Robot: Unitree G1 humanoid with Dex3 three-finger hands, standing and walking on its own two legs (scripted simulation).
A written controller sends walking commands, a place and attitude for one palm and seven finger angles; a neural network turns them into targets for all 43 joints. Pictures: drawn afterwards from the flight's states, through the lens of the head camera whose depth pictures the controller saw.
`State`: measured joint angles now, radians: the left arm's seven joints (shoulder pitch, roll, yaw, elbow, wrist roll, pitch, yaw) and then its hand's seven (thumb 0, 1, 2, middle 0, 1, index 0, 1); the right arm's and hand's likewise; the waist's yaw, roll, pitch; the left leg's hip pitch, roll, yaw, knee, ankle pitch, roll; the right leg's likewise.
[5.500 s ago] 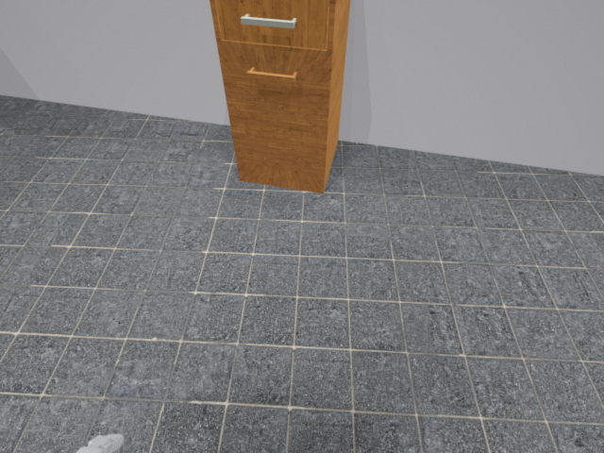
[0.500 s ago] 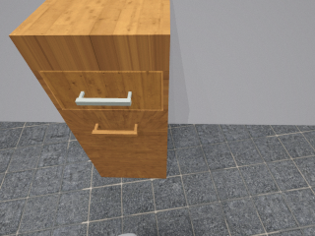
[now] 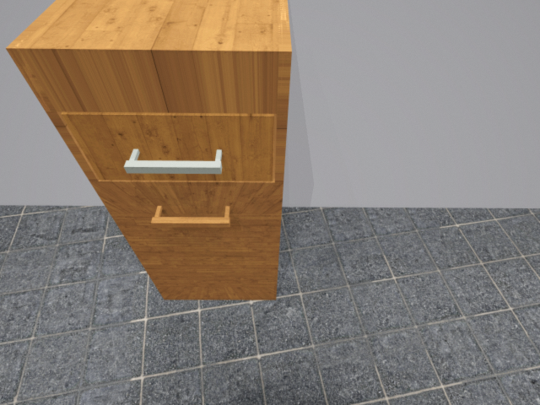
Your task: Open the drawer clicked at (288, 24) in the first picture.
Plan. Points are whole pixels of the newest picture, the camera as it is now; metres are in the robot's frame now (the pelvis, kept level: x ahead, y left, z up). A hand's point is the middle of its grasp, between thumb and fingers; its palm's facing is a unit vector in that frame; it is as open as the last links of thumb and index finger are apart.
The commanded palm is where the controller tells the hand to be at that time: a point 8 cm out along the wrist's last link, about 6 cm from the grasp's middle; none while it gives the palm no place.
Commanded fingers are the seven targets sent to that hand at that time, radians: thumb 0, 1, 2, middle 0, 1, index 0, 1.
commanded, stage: come to a stop and stand still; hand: left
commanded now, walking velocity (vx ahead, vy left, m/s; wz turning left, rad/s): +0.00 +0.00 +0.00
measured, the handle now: (175, 160) +0.54 +0.22 +0.01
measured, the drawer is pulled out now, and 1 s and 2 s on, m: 0.00 0.00 0.00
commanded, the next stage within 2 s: look again from close up in 1.14 s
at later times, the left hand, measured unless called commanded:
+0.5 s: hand out of the picture -0.02 +0.11 -0.18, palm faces +0.05 -0.98 -0.17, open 7.3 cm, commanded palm none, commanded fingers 0.00 0.90 0.90 -0.20 -0.30 -0.20 -0.30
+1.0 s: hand out of the picture +0.01 +0.13 -0.18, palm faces +0.07 -0.98 -0.19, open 7.4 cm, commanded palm none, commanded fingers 0.00 0.90 0.90 -0.20 -0.30 -0.20 -0.30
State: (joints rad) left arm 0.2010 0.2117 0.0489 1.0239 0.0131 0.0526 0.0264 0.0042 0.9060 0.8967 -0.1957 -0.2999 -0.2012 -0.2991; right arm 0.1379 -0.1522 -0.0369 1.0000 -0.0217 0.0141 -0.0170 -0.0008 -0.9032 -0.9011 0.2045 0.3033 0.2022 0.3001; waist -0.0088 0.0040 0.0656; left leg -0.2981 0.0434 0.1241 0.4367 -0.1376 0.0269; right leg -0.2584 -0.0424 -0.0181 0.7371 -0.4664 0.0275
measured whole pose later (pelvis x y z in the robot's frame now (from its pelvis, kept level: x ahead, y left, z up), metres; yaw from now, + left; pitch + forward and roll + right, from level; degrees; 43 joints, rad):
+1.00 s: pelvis +0.03 -0.03 +0.00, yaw +1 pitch -1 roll +1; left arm 0.30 0.13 0.01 1.13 0.00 -0.01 0.04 0.00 0.90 0.90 -0.20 -0.30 -0.20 -0.30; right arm 0.23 -0.16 -0.01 1.14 -0.01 0.00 -0.04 0.01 -0.92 -0.90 0.20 0.30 0.20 0.30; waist 0.00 -0.01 0.04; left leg -0.20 0.05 0.04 0.43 -0.21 -0.04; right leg -0.04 -0.01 -0.06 0.40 -0.34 -0.02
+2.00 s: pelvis -0.01 +0.00 -0.02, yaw +0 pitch +2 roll +1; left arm 0.47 0.26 -0.07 0.17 0.35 0.06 0.25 0.02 0.86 0.88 -0.21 -0.33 -0.21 -0.33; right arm 0.30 -0.21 0.00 0.83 0.02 -0.21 -0.09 0.01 -0.90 -0.90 0.20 0.30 0.20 0.30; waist 0.01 0.02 -0.02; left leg -0.43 0.00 0.06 0.61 -0.22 0.02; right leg -0.31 -0.06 -0.02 0.66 -0.40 0.02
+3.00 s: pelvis +0.00 -0.01 -0.02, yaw +1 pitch +3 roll +1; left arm 0.13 0.45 -0.03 -0.09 0.93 0.08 0.19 0.00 -0.26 0.40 -0.30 -1.04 -0.31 -1.04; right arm 0.11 -0.25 -0.03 0.62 -0.02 0.08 -0.03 0.01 -0.90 -0.90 0.20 0.30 0.20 0.30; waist 0.07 0.08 -0.04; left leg -0.43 0.02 0.04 0.63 -0.26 0.00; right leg -0.30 -0.04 -0.04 0.66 -0.42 0.01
